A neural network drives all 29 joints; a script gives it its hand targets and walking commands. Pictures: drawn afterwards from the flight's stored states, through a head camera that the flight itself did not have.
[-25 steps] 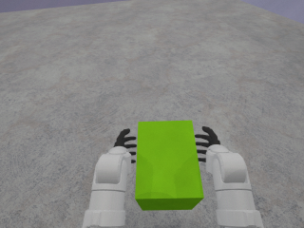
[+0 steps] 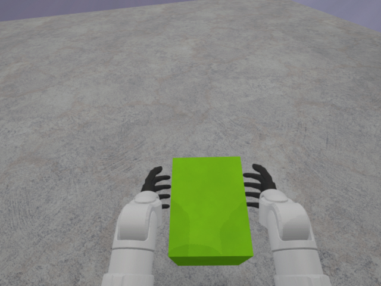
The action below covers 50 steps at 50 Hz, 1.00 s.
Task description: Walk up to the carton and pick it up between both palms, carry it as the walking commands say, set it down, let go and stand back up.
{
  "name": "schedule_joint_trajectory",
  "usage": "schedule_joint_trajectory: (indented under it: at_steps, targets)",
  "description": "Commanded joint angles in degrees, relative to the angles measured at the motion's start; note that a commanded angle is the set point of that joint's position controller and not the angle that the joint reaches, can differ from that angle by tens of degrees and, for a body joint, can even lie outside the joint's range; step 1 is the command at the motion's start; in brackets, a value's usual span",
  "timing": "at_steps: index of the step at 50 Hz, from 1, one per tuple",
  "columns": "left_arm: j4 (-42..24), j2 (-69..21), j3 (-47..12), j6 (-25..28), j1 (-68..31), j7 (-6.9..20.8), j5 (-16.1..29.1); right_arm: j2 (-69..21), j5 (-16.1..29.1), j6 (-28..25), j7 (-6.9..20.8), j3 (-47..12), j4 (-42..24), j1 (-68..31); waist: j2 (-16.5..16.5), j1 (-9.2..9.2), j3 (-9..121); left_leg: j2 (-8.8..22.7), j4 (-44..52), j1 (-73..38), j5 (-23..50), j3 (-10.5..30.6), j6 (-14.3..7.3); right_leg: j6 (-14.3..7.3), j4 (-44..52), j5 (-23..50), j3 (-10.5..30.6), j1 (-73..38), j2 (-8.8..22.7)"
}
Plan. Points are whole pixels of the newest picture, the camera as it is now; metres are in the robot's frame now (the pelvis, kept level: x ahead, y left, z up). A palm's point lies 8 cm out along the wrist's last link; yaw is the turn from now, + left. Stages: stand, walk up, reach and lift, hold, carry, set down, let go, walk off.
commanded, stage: carry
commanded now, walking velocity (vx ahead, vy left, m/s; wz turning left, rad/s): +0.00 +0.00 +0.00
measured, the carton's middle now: (207, 214) +0.32 +0.00 -0.03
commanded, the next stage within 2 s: hold in 1.02 s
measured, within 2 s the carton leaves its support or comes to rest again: neither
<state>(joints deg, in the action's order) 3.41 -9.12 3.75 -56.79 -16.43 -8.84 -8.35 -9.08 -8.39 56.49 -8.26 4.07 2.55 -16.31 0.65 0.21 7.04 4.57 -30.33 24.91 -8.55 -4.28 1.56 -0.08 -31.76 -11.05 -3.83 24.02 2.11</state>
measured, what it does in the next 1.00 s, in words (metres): stands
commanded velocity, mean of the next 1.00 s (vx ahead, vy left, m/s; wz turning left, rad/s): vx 0.00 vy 0.00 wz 0.00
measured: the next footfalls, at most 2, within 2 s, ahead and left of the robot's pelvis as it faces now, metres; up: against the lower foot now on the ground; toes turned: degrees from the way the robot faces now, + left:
none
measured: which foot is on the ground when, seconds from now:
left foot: down 0.00-1.00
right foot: down 0.00-1.00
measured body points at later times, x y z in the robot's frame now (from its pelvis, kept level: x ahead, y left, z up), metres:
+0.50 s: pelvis +0.01 +0.00 +0.00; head -0.01 +0.00 +0.45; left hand +0.31 +0.13 +0.06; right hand +0.32 -0.12 +0.06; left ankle +0.07 +0.14 -0.73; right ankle +0.06 -0.12 -0.73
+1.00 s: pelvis +0.01 +0.01 +0.00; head +0.00 +0.01 +0.45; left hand +0.32 +0.13 +0.05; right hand +0.32 -0.11 +0.05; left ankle +0.07 +0.14 -0.73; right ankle +0.06 -0.12 -0.73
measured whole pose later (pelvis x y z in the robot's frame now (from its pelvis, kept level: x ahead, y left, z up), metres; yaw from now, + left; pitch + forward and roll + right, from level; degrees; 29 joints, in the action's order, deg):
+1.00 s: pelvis +0.01 +0.01 +0.00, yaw +0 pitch +3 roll +0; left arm 3.9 -8.5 2.7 -51.3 -13.7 -8.3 -7.8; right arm -8.5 -8.5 50.6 -7.7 3.1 4.1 -14.0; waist 0.4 -0.2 6.5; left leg 3.9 -30.7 23.6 -10.0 -4.7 0.9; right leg 0.9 -31.5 -12.0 -3.5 22.6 3.0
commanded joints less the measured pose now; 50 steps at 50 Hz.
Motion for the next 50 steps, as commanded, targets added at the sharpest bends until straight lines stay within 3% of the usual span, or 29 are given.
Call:
schedule_joint_trajectory:
  at_steps: [1, 33, 50]
  targets:
    - [-6.63, -54.01, -26.78, 3.31, -23.51, 13.38, 17.07, -54.49, 17.11, -2.57, 13.39, -27.69, -4.94, -22.20, -1.26, -0.19, 14.69, 3.57, 4.08, -8.06, -3.58, 4.38, -1.22, -1.02, 7.33, -2.19, 5.61, -3.93, 5.83]
    - [-5.98, -51.19, -26.42, 8.15, -21.68, 12.93, 15.04, -51.89, 14.22, -7.56, 12.87, -26.18, -2.90, -19.87, -0.29, -0.28, 14.11, 3.51, 4.60, -8.56, -3.16, 4.09, -1.40, -0.58, 6.07, -1.33, 4.20, -4.84, 5.12]
    - [-7.49, -50.77, -27.57, 8.30, -20.62, 12.85, 15.48, -51.34, 14.61, -7.74, 12.75, -27.41, -4.68, -18.91, -0.39, -0.33, 13.85, 3.45, 4.78, -9.18, -2.55, 3.84, -1.55, -0.44, 6.10, -0.81, 3.86, -4.95, 5.11]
